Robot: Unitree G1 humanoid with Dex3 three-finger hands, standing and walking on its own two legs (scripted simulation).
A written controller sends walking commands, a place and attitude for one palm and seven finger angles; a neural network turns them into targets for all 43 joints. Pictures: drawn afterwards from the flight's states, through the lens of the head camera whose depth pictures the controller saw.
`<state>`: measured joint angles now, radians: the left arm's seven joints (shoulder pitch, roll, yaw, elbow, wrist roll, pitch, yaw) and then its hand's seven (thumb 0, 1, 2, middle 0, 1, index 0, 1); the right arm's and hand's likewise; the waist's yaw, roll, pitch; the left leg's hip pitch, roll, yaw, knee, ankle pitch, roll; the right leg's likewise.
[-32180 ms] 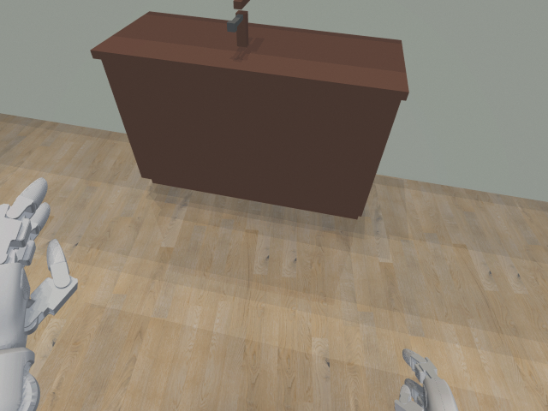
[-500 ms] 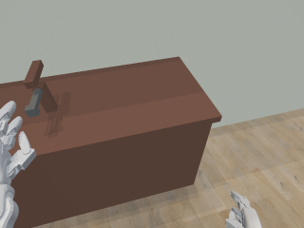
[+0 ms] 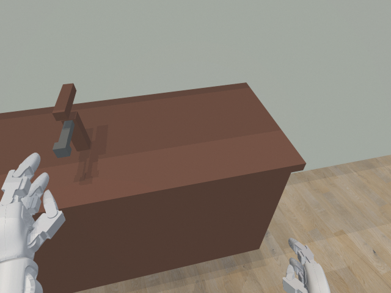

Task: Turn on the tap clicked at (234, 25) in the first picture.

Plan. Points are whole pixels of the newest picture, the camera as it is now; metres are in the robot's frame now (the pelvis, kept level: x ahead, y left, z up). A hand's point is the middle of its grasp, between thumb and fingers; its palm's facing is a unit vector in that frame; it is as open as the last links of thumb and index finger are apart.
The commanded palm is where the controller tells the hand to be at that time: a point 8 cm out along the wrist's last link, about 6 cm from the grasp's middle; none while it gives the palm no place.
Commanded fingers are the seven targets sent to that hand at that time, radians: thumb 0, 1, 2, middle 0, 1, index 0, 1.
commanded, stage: turn the palm inward beside the body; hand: left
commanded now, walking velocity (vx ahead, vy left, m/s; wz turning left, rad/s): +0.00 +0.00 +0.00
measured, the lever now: (62, 149) +0.37 +0.37 +0.09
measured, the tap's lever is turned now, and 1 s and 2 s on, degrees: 0 0 0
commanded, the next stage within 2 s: reach beside the lever's end, fingers flat in 0.92 s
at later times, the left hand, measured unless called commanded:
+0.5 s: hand (56, 244) +0.14 +0.23 +0.14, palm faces +0.52 -0.85 -0.11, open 7.5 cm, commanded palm +0.09 +0.27 +0.15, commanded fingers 0.00 0.90 0.90 -0.20 -0.30 -0.20 -0.30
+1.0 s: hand (80, 233) +0.16 +0.20 +0.14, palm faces +0.52 -0.85 -0.12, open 7.5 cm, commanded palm +0.11 +0.24 +0.15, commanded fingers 0.00 0.90 0.90 -0.20 -0.30 -0.20 -0.30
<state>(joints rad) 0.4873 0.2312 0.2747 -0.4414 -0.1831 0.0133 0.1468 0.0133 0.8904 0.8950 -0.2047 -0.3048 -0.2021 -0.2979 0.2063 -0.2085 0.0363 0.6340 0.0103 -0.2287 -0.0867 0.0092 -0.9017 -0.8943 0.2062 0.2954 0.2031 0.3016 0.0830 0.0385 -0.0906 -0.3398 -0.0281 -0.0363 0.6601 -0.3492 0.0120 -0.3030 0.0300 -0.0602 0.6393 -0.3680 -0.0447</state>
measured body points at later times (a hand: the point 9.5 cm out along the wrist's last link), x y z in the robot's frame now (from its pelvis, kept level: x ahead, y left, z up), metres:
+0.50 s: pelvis -0.03 -0.01 +0.00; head -0.06 -0.02 +0.45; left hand +0.11 +0.27 +0.15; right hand +0.17 -0.21 -0.07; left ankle +0.00 +0.11 -0.72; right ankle -0.02 -0.09 -0.72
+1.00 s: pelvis -0.01 -0.03 +0.00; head -0.04 -0.06 +0.45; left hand +0.13 +0.24 +0.15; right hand +0.19 -0.24 -0.07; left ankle +0.00 +0.11 -0.72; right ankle -0.02 -0.09 -0.72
